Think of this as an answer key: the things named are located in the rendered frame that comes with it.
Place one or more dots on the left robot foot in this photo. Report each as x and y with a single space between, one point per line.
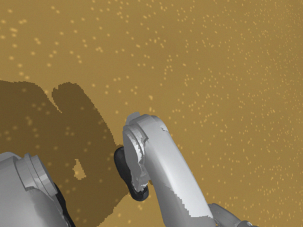
62 203

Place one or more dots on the right robot foot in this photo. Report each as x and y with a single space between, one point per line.
125 174

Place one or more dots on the right robot hand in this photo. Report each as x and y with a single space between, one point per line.
223 217

